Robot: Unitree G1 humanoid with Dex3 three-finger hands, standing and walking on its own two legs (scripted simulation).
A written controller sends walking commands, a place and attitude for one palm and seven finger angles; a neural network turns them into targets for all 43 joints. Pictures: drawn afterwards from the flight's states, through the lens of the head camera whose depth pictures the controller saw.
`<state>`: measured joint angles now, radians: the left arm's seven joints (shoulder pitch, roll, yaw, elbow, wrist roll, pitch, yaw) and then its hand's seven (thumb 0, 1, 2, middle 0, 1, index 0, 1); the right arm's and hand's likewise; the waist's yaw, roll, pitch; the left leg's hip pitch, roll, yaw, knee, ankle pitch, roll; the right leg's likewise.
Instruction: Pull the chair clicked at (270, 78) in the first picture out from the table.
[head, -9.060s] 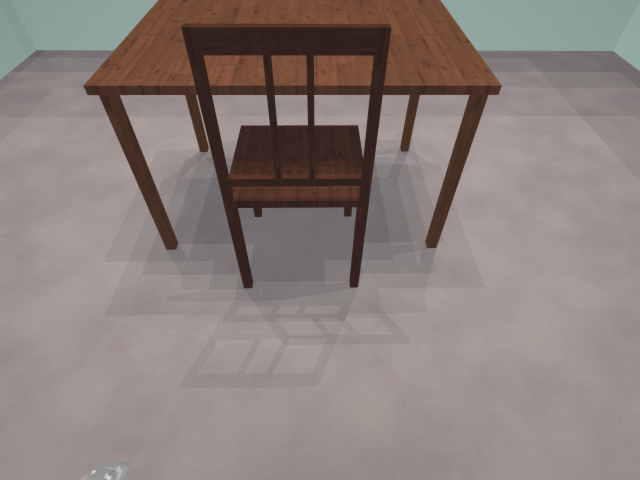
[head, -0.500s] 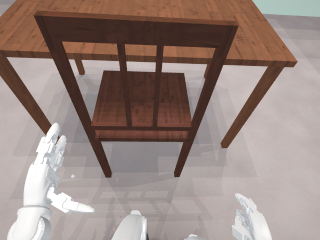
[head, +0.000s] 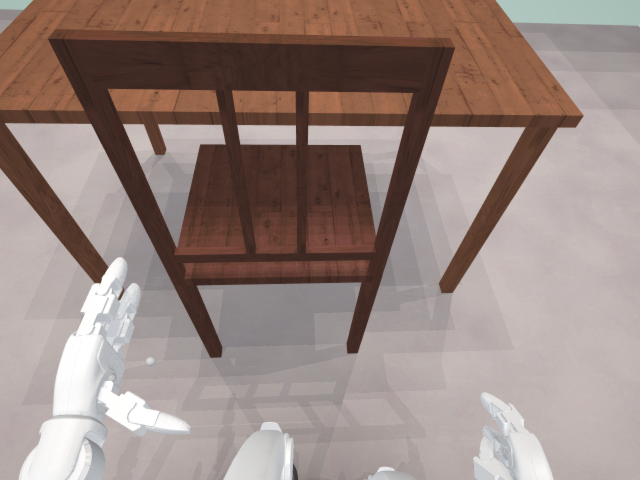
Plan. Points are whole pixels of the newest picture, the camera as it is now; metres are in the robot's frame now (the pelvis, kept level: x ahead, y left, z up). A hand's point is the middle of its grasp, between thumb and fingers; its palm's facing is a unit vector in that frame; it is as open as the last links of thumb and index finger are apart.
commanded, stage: aim the fingers beside a spindle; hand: left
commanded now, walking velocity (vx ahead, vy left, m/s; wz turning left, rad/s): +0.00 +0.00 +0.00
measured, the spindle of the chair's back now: (240, 186) +0.53 +0.16 +0.02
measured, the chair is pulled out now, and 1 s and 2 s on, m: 0.00 0.00 0.00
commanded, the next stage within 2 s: none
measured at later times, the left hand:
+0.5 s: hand (189, 325) +0.29 +0.18 +0.03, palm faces +0.10 -0.99 -0.05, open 16.9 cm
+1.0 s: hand (225, 299) +0.34 +0.15 +0.01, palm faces +0.07 -1.00 -0.04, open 16.9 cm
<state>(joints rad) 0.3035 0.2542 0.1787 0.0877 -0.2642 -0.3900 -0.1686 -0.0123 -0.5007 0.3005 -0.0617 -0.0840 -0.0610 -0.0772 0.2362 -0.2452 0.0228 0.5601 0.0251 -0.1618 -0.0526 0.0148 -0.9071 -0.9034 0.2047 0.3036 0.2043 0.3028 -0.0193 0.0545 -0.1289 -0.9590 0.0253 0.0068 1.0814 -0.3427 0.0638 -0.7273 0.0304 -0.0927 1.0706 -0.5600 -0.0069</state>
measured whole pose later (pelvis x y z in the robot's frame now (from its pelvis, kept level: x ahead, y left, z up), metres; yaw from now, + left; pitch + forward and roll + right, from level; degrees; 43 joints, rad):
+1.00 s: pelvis +0.02 -0.02 -0.02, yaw -1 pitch +19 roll -3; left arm -0.02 0.20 0.13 0.33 -0.18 -0.45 -0.06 -0.01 -0.50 0.30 -0.06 -0.08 -0.06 -0.08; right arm 0.21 -0.24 0.00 0.59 0.00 -0.07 -0.02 0.01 -0.91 -0.90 0.20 0.30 0.20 0.30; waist -0.03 0.04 -0.16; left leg -1.12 0.04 0.01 1.20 -0.41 0.03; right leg -0.90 0.04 -0.09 1.22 -0.64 -0.04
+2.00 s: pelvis +0.01 -0.02 -0.04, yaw -2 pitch +22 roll -4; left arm -0.30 0.19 0.12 0.59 -0.11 -0.52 0.04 -0.01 -0.50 0.30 -0.06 -0.08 -0.06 -0.08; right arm 0.22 -0.25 -0.01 0.61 -0.02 0.03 0.02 0.01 -0.91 -0.90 0.20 0.30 0.20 0.30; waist -0.05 0.04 -0.17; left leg -1.23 0.05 0.01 1.27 -0.43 0.04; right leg -1.01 0.05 -0.08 1.29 -0.66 -0.03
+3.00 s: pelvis +0.01 -0.02 -0.04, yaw -2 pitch +21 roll -4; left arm -0.27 0.18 0.12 0.57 -0.09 -0.53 0.08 -0.01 -0.50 0.30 -0.07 -0.08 -0.06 -0.08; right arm 0.22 -0.24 0.00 0.60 -0.03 0.05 0.02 0.01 -0.91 -0.90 0.20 0.30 0.20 0.30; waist -0.06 0.05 -0.17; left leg -1.23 0.05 0.02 1.27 -0.42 0.04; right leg -1.01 0.05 -0.08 1.29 -0.66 -0.03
